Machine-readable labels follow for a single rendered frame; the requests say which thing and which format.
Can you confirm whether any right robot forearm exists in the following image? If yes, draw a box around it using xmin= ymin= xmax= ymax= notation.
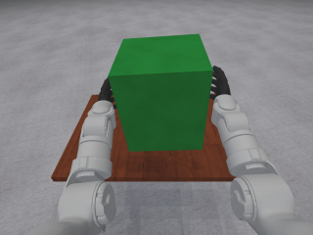
xmin=211 ymin=94 xmax=295 ymax=210

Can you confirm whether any left robot hand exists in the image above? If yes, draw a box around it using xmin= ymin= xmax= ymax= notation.
xmin=98 ymin=78 xmax=116 ymax=109

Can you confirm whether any left robot forearm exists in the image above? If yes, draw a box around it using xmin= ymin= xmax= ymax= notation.
xmin=58 ymin=100 xmax=116 ymax=218

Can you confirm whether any left robot upper arm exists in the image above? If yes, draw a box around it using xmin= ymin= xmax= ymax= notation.
xmin=25 ymin=180 xmax=117 ymax=235

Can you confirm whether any right robot hand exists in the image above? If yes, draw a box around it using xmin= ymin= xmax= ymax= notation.
xmin=209 ymin=66 xmax=231 ymax=100

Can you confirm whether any table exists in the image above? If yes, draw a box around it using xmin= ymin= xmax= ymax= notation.
xmin=51 ymin=93 xmax=237 ymax=233

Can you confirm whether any right robot upper arm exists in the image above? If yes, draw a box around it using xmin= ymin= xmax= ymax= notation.
xmin=230 ymin=173 xmax=313 ymax=235

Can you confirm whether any carton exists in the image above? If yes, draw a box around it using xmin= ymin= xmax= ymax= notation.
xmin=108 ymin=33 xmax=213 ymax=152

